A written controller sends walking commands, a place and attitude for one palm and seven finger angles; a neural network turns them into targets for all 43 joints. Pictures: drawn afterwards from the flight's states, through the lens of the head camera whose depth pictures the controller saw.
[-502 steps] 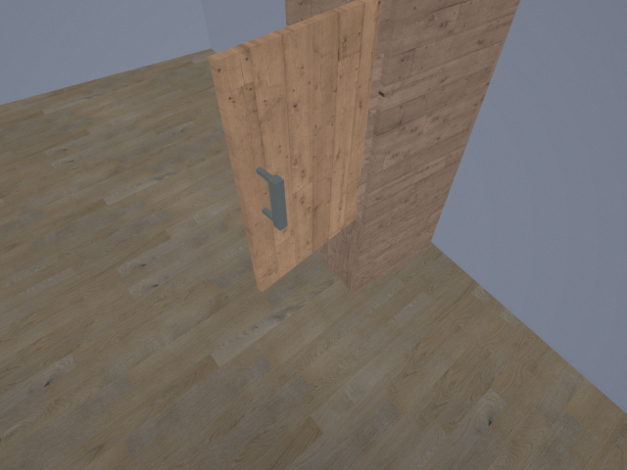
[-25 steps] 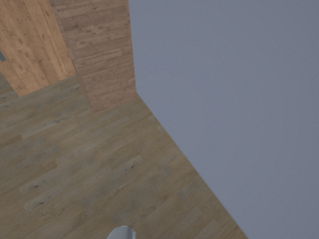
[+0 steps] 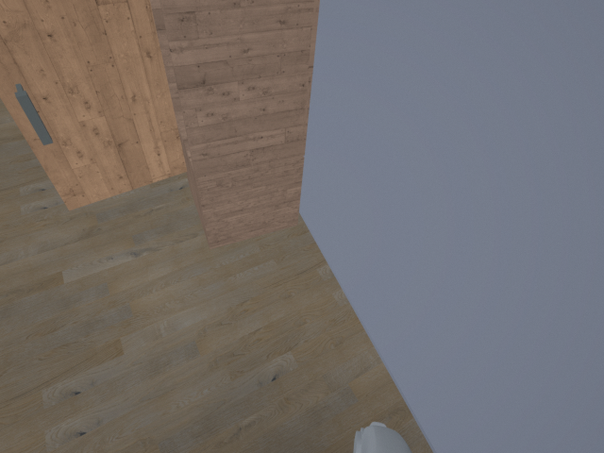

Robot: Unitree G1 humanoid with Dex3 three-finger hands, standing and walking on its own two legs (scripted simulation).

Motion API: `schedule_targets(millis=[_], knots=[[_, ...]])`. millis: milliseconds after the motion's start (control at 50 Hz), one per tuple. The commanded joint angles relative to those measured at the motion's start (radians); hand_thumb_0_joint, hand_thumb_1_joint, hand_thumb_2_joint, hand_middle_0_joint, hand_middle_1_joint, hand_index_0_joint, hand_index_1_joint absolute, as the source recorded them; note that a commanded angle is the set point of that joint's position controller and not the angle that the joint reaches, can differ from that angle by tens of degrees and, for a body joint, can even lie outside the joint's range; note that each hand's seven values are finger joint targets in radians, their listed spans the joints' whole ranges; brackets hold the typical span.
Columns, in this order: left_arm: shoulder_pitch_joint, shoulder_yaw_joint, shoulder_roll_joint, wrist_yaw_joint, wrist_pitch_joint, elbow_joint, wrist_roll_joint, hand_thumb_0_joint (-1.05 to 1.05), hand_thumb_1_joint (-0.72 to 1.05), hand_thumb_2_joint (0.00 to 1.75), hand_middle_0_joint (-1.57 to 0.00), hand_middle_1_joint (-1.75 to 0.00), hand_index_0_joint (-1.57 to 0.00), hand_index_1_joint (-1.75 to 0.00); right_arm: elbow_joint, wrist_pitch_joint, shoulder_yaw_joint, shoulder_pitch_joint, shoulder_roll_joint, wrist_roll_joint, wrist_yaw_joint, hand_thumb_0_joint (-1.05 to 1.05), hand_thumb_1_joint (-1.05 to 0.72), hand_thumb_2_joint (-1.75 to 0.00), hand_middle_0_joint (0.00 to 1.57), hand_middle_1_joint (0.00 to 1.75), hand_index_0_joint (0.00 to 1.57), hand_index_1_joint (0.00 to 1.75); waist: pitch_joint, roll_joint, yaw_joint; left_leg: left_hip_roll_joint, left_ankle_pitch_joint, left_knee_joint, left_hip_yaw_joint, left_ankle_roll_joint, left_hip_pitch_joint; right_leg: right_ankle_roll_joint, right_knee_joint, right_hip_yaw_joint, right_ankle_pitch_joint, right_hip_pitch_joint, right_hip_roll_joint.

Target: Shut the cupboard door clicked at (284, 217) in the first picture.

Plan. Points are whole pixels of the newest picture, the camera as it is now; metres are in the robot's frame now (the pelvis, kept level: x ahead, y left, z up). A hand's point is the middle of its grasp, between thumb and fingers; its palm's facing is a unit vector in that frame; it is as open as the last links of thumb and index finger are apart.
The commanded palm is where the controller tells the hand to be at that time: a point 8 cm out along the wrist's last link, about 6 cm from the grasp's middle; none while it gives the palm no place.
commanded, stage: walk to a spot facing it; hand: left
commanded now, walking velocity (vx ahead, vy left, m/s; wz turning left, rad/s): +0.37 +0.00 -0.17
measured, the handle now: (33, 114) +0.74 +0.67 -0.03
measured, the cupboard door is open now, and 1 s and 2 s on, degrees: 100 100 100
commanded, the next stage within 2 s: turn to face it in 0.18 s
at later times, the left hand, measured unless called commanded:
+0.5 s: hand (262, 342) +0.33 +0.09 -0.17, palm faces +0.00 -0.99 -0.16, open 7.3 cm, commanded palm none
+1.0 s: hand (192, 368) +0.27 +0.20 -0.19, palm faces +0.33 -0.92 -0.24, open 7.4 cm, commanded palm none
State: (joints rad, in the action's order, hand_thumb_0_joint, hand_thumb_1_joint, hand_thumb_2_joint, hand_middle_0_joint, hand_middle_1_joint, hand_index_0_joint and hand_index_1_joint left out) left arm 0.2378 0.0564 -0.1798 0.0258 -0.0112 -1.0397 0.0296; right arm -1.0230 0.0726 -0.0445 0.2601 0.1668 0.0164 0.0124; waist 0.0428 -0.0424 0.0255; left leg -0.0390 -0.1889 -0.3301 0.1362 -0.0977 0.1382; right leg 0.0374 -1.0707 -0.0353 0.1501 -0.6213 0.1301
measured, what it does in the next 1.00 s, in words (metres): walks ahead, turning left: right foot, then left foot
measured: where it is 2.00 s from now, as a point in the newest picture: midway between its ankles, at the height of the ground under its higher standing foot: (308, 413)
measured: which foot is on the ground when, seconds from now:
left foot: down 0.00-0.32, up 0.34-0.76, down 0.78-1.00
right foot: up 0.00-0.30, down 0.32-0.78, up 0.80-1.00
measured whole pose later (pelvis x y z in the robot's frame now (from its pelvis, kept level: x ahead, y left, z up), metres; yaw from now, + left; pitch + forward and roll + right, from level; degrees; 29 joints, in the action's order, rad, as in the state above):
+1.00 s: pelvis +0.28 -0.02 -0.01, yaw +17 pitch +1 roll -2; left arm 0.19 0.07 -0.28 -0.01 0.05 -0.94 0.02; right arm -0.88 -0.02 -0.04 0.10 0.23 0.02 0.00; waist 0.08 -0.04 0.03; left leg -0.03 -0.21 -0.53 0.03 -0.07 0.35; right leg 0.08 -1.13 -0.01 0.40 -0.51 0.09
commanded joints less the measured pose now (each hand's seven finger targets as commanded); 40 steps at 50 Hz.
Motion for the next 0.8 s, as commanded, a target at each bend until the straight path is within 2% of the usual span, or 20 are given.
schedule_targets(millis=[0,100,180,220,240,260,280,300,320,340,360,380,420,480,660,680,720,740,760,780], knots=[[-0.054,0.010,-0.049,0.006,-0.002,0.070,-0.003,0.00,0.90,0.90,-0.20,-0.30,-0.20,-0.30,0.001,0.017,-0.009,0.139,0.110,-0.003,0.010,0.00,-0.90,-0.90,0.20,0.30,0.20,0.30,0.056,0.117,-0.033,0.290,0.093,0.219,-0.168,-0.050,-0.043,-0.004,0.097,0.021,-0.097,-0.086,0.010],[-0.186,-0.006,-0.041,0.011,-0.008,0.116,-0.006,0.00,0.90,0.90,-0.20,-0.30,-0.20,-0.30,-0.046,0.017,0.004,0.238,0.101,0.006,0.015,0.00,-0.90,-0.90,0.20,0.30,0.20,0.30,0.074,0.126,-0.067,0.295,0.374,0.155,-0.107,-0.044,-0.147,-0.031,0.257,-0.025,-0.095,-0.081,-0.020],[-0.271,-0.017,-0.039,0.011,-0.016,0.147,-0.007,0.00,0.90,0.90,-0.20,-0.30,-0.20,-0.30,-0.087,0.010,0.006,0.303,0.105,0.018,0.019,0.00,-0.90,-0.90,0.20,0.30,0.20,0.30,0.082,0.125,-0.098,0.306,0.560,0.081,-0.083,-0.040,-0.198,-0.073,0.383,-0.064,-0.013,0.008,-0.063],[-0.222,-0.016,-0.056,0.008,-0.022,0.142,-0.009,0.00,0.90,0.90,-0.20,-0.30,-0.20,-0.30,-0.100,0.005,0.006,0.295,0.121,0.017,0.022,0.00,-0.90,-0.90,0.20,0.30,0.20,0.30,0.050,0.141,-0.068,0.311,0.699,-0.009,-0.073,-0.035,-0.197,-0.096,0.449,-0.085,0.042,0.145,-0.098],[-0.133,-0.011,-0.073,0.004,-0.029,0.115,-0.008,0.00,0.90,0.90,-0.20,-0.30,-0.20,-0.30,-0.107,0.002,0.004,0.288,0.124,0.014,0.021,0.00,-0.90,-0.90,0.20,0.30,0.20,0.30,0.000,0.112,-0.025,0.294,0.758,-0.116,-0.071,-0.018,-0.177,-0.104,0.506,-0.097,0.024,0.285,-0.123],[0.013,0.001,-0.099,-0.002,-0.039,0.072,-0.006,0.00,0.90,0.90,-0.20,-0.30,-0.20,-0.30,-0.103,0.002,0.003,0.257,0.128,0.005,0.021,0.00,-0.90,-0.90,0.20,0.30,0.20,0.30,-0.073,0.085,0.046,0.257,0.737,-0.284,-0.056,0.014,-0.071,-0.116,0.549,-0.081,-0.084,0.525,-0.121],[0.183,0.025,-0.180,-0.017,-0.054,0.021,-0.002,0.00,0.90,0.90,-0.20,-0.30,-0.20,-0.30,-0.085,0.005,0.002,0.247,0.100,-0.014,0.016,0.00,-0.90,-0.90,0.20,0.30,0.20,0.30,-0.208,-0.031,0.102,0.161,0.437,-0.548,-0.011,0.059,0.192,-0.175,0.516,0.128,-0.412,0.876,0.073],[0.265,0.035,-0.256,-0.024,-0.055,-0.009,-0.013,0.00,0.90,0.90,-0.20,-0.30,-0.20,-0.30,-0.070,0.004,0.000,0.291,0.071,-0.026,0.021,0.00,-0.90,-0.90,0.20,0.30,0.20,0.30,-0.319,-0.155,0.083,0.021,-0.425,-0.891,-0.017,0.104,0.371,-0.302,0.583,0.405,-0.765,1.015,0.366],[0.215,0.027,-0.231,-0.034,-0.052,0.013,-0.025,0.00,0.90,0.90,-0.20,-0.30,-0.20,-0.30,-0.058,-0.007,0.000,0.218,0.074,-0.024,0.023,0.00,-0.90,-0.90,0.20,0.30,0.20,0.30,-0.281,-0.063,0.083,0.064,-0.414,-0.970,-0.138,0.098,0.392,-0.313,0.645,0.367,-0.731,0.879,0.346],[0.124,0.016,-0.190,-0.041,-0.045,0.038,-0.026,0.00,0.90,0.90,-0.20,-0.30,-0.20,-0.30,-0.041,-0.019,-0.005,0.165,0.060,-0.021,0.020,0.00,-0.90,-0.90,0.20,0.30,0.20,0.30,-0.177,-0.044,0.046,0.100,-0.342,-0.984,-0.161,0.097,0.408,-0.279,0.680,0.294,-0.659,0.730,0.319],[0.060,0.003,-0.141,-0.045,-0.049,0.052,-0.026,0.00,0.90,0.90,-0.20,-0.30,-0.20,-0.30,-0.048,-0.036,0.000,0.137,0.043,-0.012,0.017,0.00,-0.90,-0.90,0.20,0.30,0.20,0.30,-0.090,-0.036,0.013,0.131,-0.274,-0.949,-0.171,0.102,0.391,-0.240,0.716,0.189,-0.615,0.582,0.274],[0.018,-0.004,-0.109,-0.047,-0.056,0.061,-0.026,0.00,0.90,0.90,-0.20,-0.30,-0.20,-0.30,-0.056,-0.051,0.003,0.152,0.025,-0.007,0.014,0.00,-0.90,-0.90,0.20,0.30,0.20,0.30,-0.079,-0.055,-0.019,0.142,-0.233,-0.901,-0.166,0.111,0.368,-0.213,0.742,0.101,-0.617,0.522,0.245],[-0.018,-0.008,-0.092,-0.048,-0.059,0.067,-0.022,0.00,0.90,0.90,-0.20,-0.30,-0.20,-0.30,-0.065,-0.078,0.003,0.171,0.013,-0.004,0.006,0.00,-0.90,-0.90,0.20,0.30,0.20,0.30,-0.078,-0.078,-0.052,0.141,-0.201,-0.822,-0.131,0.134,0.325,-0.189,0.769,-0.002,-0.585,0.441,0.210],[-0.020,0.003,-0.087,-0.051,-0.059,0.067,-0.019,0.00,0.90,0.90,-0.20,-0.30,-0.20,-0.30,-0.048,-0.096,-0.005,0.136,0.000,0.001,-0.008,0.00,-0.90,-0.90,0.20,0.30,0.20,0.30,-0.079,-0.049,-0.064,0.134,-0.142,-0.751,-0.094,0.152,0.333,-0.176,0.782,-0.059,-0.503,0.422,0.192],[-0.007,0.034,-0.173,-0.051,-0.024,0.089,-0.003,0.00,0.90,0.90,-0.20,-0.30,-0.20,-0.30,0.112,-0.105,-0.015,-0.142,0.061,0.004,-0.036,0.00,-0.90,-0.90,0.20,0.30,0.20,0.30,-0.021,-0.083,-0.010,0.106,-0.181,-0.440,-0.030,0.140,0.315,-0.167,0.705,-0.090,-0.332,0.490,0.257],[0.000,0.036,-0.189,-0.048,-0.021,0.091,-0.005,0.00,0.90,0.90,-0.20,-0.30,-0.20,-0.30,0.126,-0.102,-0.014,-0.152,0.074,0.005,-0.036,0.00,-0.90,-0.90,0.20,0.30,0.20,0.30,-0.032,-0.068,-0.011,0.091,-0.164,-0.389,-0.016,0.134,0.285,-0.154,0.663,-0.106,-0.368,0.505,0.252],[-0.001,0.040,-0.211,-0.041,-0.013,0.101,-0.012,0.00,0.90,0.90,-0.20,-0.30,-0.20,-0.30,0.133,-0.099,-0.020,-0.106,0.120,0.011,-0.034,0.00,-0.90,-0.90,0.20,0.30,0.20,0.30,-0.076,-0.057,-0.046,0.058,-0.062,-0.240,-0.002,0.114,0.121,-0.096,0.501,-0.159,-0.404,0.464,0.219],[-0.009,0.038,-0.198,-0.038,-0.008,0.116,-0.016,0.00,0.90,0.90,-0.20,-0.30,-0.20,-0.30,0.130,-0.093,-0.035,-0.039,0.177,0.014,-0.032,0.00,-0.90,-0.90,0.20,0.30,0.20,0.30,-0.120,0.064,-0.087,0.129,0.131,-0.147,-0.105,0.071,-0.031,-0.041,0.322,-0.188,-0.292,0.349,0.176],[-0.028,0.024,-0.138,-0.032,-0.001,0.167,-0.027,0.00,0.90,0.90,-0.20,-0.30,-0.20,-0.30,0.133,-0.085,-0.063,0.037,0.303,0.022,-0.023,0.00,-0.90,-0.90,0.20,0.30,0.20,0.30,-0.153,0.366,-0.127,0.413,0.529,-0.075,-0.505,-0.096,-0.162,0.041,0.048,-0.197,0.367,0.087,0.015],[-0.091,0.015,-0.153,-0.040,0.011,0.214,-0.014,0.00,0.90,0.90,-0.20,-0.30,-0.20,-0.30,0.122,-0.094,-0.067,0.078,0.353,0.011,-0.015,0.00,-0.90,-0.90,0.20,0.30,0.20,0.30,-0.163,0.253,-0.133,0.500,0.518,-0.051,-0.578,-0.178,-0.116,0.027,-0.077,-0.048,0.558,0.046,-0.023]])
